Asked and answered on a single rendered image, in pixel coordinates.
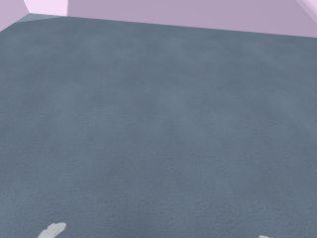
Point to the left robot hand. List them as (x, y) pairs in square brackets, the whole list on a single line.
[(52, 230)]

